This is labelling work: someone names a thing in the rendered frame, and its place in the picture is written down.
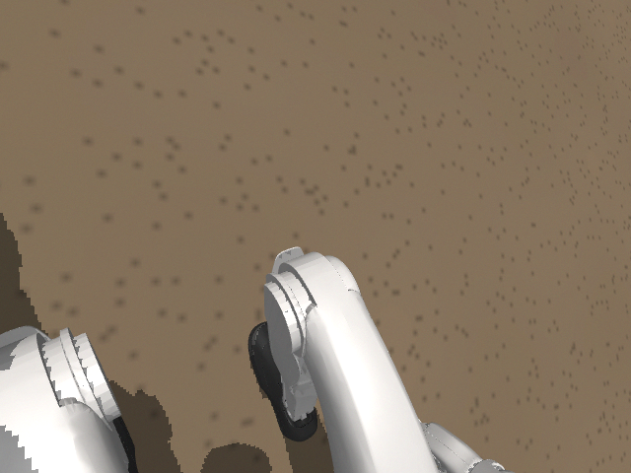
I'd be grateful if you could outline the right robot foot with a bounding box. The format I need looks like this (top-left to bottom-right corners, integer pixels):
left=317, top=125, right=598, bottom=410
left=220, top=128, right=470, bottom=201
left=248, top=321, right=317, bottom=441

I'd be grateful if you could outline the right robot hand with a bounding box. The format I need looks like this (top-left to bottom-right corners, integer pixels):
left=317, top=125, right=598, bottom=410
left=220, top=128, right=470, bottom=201
left=419, top=420, right=483, bottom=473

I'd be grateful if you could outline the left robot foot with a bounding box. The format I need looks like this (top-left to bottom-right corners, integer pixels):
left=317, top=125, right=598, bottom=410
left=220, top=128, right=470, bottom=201
left=112, top=416, right=138, bottom=473

